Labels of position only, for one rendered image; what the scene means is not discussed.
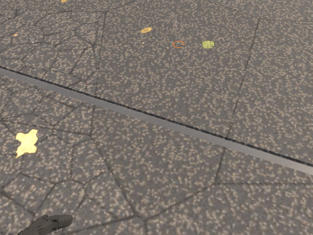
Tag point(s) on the left robot hand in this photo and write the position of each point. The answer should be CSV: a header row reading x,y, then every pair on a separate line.
x,y
45,224

